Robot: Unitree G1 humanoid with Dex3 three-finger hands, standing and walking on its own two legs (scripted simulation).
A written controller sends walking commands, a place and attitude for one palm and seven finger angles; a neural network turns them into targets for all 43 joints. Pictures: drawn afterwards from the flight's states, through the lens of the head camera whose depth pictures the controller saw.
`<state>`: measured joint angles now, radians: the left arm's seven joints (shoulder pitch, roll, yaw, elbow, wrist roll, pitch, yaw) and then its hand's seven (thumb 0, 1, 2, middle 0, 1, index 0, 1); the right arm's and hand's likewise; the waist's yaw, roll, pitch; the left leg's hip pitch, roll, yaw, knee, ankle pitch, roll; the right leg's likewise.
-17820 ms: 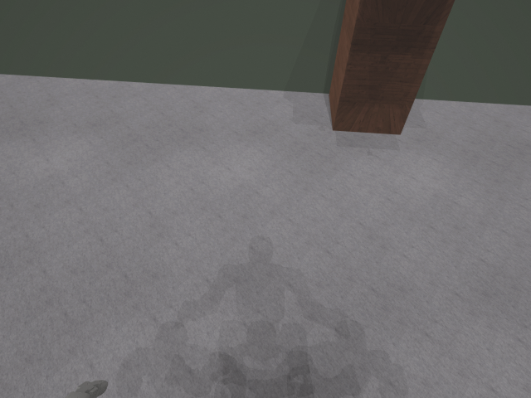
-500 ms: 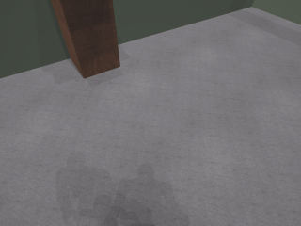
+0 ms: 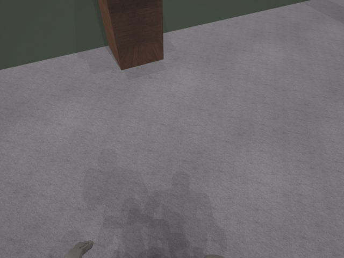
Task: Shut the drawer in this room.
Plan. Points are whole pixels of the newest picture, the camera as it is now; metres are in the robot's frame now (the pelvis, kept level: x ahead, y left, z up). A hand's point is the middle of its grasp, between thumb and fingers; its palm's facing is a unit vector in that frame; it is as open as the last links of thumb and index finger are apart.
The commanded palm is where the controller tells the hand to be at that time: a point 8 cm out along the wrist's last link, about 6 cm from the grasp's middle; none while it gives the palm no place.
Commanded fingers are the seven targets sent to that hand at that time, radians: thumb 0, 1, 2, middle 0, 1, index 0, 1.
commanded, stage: turn or walk to find it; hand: left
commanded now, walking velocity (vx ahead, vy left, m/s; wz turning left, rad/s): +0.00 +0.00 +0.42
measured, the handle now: out of the picture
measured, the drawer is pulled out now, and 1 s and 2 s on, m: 0.25 0.25 0.25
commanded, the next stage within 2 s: stand and wait in 0.50 s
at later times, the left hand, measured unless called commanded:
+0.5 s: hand out of the picture -0.05 +0.14 -0.15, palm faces +0.29 -0.91 -0.28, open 7.4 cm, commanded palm none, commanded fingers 0.00 0.90 0.90 -0.20 -0.30 -0.20 -0.30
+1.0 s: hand out of the picture -0.10 +0.17 -0.17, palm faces +0.38 -0.90 -0.22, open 7.4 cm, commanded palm none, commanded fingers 0.00 0.90 0.90 -0.20 -0.30 -0.20 -0.30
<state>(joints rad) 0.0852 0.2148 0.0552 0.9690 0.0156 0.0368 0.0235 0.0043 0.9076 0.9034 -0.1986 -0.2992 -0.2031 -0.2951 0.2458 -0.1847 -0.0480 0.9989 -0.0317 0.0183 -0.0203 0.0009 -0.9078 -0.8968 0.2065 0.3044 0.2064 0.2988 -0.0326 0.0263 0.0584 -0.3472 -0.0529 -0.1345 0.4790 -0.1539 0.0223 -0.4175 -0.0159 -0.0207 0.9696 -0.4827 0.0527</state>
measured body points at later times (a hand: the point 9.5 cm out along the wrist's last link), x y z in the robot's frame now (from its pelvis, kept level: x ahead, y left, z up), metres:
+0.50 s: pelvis -0.03 -0.06 +0.00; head +0.01 -0.08 +0.45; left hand -0.07 +0.18 -0.13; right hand +0.09 -0.31 -0.16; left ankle -0.11 +0.09 -0.67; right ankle -0.01 -0.16 -0.74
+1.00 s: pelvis -0.07 -0.02 +0.00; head -0.06 -0.01 +0.45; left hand -0.12 +0.21 -0.16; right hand +0.10 -0.21 -0.14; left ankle -0.11 +0.06 -0.74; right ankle -0.03 -0.16 -0.71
